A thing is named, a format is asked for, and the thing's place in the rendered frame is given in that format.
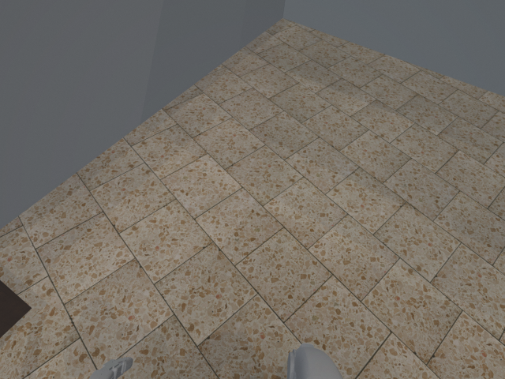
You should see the robot left hand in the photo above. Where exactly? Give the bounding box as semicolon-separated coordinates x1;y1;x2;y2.
89;357;133;379

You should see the cupboard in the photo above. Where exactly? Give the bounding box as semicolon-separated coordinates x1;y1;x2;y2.
0;280;31;338

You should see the right robot thigh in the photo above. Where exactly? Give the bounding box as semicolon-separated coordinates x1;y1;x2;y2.
287;347;343;379

